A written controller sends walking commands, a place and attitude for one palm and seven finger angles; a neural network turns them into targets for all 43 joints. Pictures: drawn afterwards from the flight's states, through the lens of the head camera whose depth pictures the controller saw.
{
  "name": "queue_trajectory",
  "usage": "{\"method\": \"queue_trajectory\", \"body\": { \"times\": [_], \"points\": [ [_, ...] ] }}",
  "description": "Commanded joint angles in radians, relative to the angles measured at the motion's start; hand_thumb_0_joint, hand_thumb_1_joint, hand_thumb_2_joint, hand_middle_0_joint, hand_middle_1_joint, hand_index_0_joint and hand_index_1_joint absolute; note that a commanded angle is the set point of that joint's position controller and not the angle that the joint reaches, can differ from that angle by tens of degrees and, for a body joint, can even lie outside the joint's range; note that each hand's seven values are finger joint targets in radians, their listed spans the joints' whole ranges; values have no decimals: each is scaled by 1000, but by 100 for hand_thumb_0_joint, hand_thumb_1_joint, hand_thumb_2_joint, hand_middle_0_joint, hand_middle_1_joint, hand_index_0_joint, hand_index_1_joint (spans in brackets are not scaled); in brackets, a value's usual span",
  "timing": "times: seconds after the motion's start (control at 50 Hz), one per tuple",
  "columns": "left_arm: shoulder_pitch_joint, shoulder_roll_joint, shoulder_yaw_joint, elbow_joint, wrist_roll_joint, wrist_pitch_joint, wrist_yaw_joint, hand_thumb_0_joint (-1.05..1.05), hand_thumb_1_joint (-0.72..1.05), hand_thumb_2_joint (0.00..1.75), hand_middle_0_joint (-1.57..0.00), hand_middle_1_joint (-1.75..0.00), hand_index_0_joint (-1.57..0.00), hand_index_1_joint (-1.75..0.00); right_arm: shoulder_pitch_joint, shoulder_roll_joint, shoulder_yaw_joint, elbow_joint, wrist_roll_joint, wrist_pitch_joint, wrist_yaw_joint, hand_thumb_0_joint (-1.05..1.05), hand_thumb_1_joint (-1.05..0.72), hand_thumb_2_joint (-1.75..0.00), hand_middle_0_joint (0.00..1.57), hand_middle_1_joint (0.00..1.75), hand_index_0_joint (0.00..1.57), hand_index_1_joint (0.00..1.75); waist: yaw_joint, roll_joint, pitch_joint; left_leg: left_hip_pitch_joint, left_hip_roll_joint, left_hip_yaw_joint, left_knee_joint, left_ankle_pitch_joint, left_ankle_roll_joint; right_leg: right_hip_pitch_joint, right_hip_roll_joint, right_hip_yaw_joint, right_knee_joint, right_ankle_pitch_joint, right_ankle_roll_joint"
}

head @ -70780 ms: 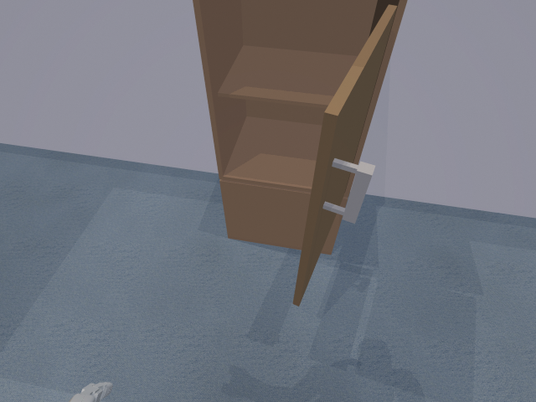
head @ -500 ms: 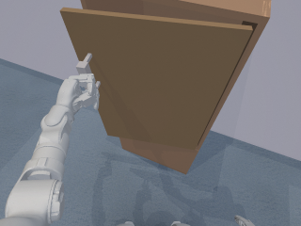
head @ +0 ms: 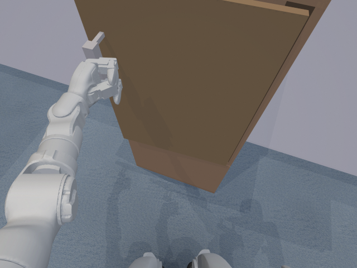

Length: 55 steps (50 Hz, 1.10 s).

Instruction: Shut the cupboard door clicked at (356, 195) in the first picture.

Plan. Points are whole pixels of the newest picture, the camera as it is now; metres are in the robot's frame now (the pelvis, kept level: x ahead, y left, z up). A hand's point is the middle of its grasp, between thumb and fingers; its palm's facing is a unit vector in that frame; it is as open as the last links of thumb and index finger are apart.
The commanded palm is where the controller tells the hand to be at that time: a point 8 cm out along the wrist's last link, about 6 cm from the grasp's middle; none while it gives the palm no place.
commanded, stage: push the door shut along its arc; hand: left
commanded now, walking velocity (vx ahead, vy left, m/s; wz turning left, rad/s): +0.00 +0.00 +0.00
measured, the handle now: (102, 62) +0.56 +0.16 +0.11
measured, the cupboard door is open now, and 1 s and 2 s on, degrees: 4 0 0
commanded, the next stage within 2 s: pull the fist back off the door in 0.76 s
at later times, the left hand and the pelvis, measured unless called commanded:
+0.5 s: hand (138, 68) +0.53 +0.07 +0.11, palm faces -0.41 -0.91 +0.02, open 3.1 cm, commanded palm +0.53 +0.12 +0.11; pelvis +0.01 +0.00 -0.01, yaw -2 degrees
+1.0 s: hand (142, 66) +0.54 +0.06 +0.11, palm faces -0.19 -0.98 +0.06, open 2.7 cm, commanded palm +0.55 +0.08 +0.11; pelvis +0.00 -0.01 -0.02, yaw +1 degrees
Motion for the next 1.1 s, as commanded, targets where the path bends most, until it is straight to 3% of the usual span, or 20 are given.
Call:
{"method": "queue_trajectory", "body": {
  "times": [0.0,0.08,0.16,0.22,0.26,0.3,0.38,0.44,0.5,0.62,0.66,0.7,0.78,0.84,0.86,0.88,0.92,0.98,1.02,1.08],
  "points": [
    [-592,124,4,-214,-11,-67,-8,0,90,90,-130,-150,-130,-150,119,-172,-61,-58,-10,-28,-3,0,-90,-90,20,30,20,30,-70,51,-461,406,56,-144,-68,349,-39,2,1,50,-71,245,5],
    [-633,139,14,-170,3,-48,0,0,90,90,-130,-150,-130,-150,133,-174,-60,-52,-13,-22,0,0,-90,-90,20,30,20,30,-87,33,-450,374,57,-143,-60,324,-36,-9,2,53,-69,238,9],
    [-642,232,92,-136,16,-41,12,0,90,90,-130,-150,-130,-150,149,-178,-56,-59,-18,-15,2,0,-90,-90,20,30,20,30,-77,20,-473,322,51,-127,-47,330,-30,40,3,65,-63,268,10],
    [-646,238,96,-135,27,-51,2,0,90,90,-130,-150,-130,-150,159,-177,-58,-62,-23,-13,3,0,-90,-90,20,30,20,30,-65,66,-516,353,52,-130,-33,391,-35,29,7,61,-44,296,6],
    [-630,262,110,-109,31,-45,-9,0,90,90,-130,-150,-130,-150,169,-181,-58,-65,-23,-4,3,0,-90,-90,20,30,20,30,-70,31,-506,324,53,-124,-27,386,-33,44,9,63,-43,308,8],
    [-648,213,72,-92,30,-38,-20,0,90,90,-130,-150,-130,-150,178,-178,-59,-66,-23,-1,3,0,-90,-90,20,30,20,30,-81,40,-504,328,50,-126,-21,404,-29,24,12,57,-36,309,7],
    [-646,294,125,-45,38,-7,-32,0,90,90,-130,-150,-130,-150,193,-187,-59,-68,-25,12,-4,0,-90,-90,20,30,20,30,-90,-24,-475,217,45,-94,-14,336,-17,88,13,77,-50,334,16],
    [-701,303,117,-91,42,-20,-48,0,90,90,-130,-150,-130,-150,195,-185,-60,-66,-27,12,-9,0,-90,-90,20,30,20,30,-90,36,-520,249,43,-95,-2,365,-18,82,11,79,-39,355,13],
    [-735,250,70,-143,30,-35,-70,0,90,90,-130,-150,-130,-150,193,-178,-62,-65,-25,7,-12,0,-90,-90,20,30,20,30,-99,89,-563,322,43,-100,13,434,-17,44,18,71,-28,377,8],
    [-825,163,-6,-92,18,8,-87,0,90,90,-130,-150,-130,-150,189,-182,-62,-19,-26,-5,-23,0,-90,-90,20,30,20,30,-146,62,-505,312,43,-99,28,376,-9,-31,22,68,-45,328,21],
    [-841,201,15,-60,21,22,-83,0,90,90,-130,-150,-130,-150,199,-187,-60,0,-30,-9,-28,0,-90,-90,20,30,20,30,-152,53,-480,283,46,-101,35,356,-9,-41,20,65,-45,308,20],
    [-882,133,-28,-80,16,22,-79,0,90,90,-130,-150,-130,-150,195,-181,-61,11,-31,-18,-29,0,-90,-90,20,30,20,30,-163,80,-502,326,44,-107,44,398,-5,-80,23,53,-29,310,14],
    [-920,107,-52,-75,12,29,-84,0,90,90,-130,-150,-130,-150,184,-182,-59,38,-37,-35,-31,0,-90,-90,20,30,20,30,-172,102,-518,350,49,-120,63,385,-9,-137,22,46,-18,267,15],
    [-954,-6,-123,-66,7,37,-80,0,90,90,-130,-150,-130,-150,167,-179,-59,67,-38,-49,-36,0,-90,-90,20,30,20,30,-195,112,-500,387,55,-133,76,382,-8,-232,24,29,-8,222,17],
    [-991,80,100,-51,-51,61,121,0,90,90,-130,-150,-130,-150,220,-140,-55,31,-35,-54,-13,0,-90,-90,20,30,20,30,-169,129,-485,283,74,-149,59,325,-31,-185,11,53,-30,210,13],
    [-960,21,63,-37,-21,70,224,0,90,90,-130,-150,-130,-150,229,-136,-53,26,-40,-57,12,0,-90,-90,20,30,20,30,-172,116,-506,260,73,-154,47,309,-36,-157,12,58,-20,212,20],
    [-931,-49,54,-54,6,55,337,0,90,90,-130,-150,-130,-150,243,-127,-68,27,-54,-61,41,0,-90,-90,20,30,20,30,-174,78,-538,289,75,-171,51,354,-41,-175,13,52,-1,228,27],
    [-944,-93,69,-88,60,-7,511,0,90,90,-130,-150,-130,-150,250,-119,-76,25,-82,-56,79,0,-90,-90,20,30,20,30,-166,54,-552,232,62,-147,70,306,-46,-149,10,50,4,225,32],
    [-960,-72,29,-95,146,-69,562,0,90,90,-130,-150,-130,-150,257,-122,-77,28,-98,-52,101,0,-90,-90,20,30,20,30,-173,95,-545,233,59,-144,74,289,-44,-179,9,51,13,197,32],
    [-942,-34,-30,-96,248,-136,553,0,90,90,-130,-150,-130,-150,258,-130,-83,18,-102,-39,121,0,-90,-90,20,30,20,30,-173,118,-563,238,49,-131,71,244,-36,-163,6,63,8,180,26]
  ]
}}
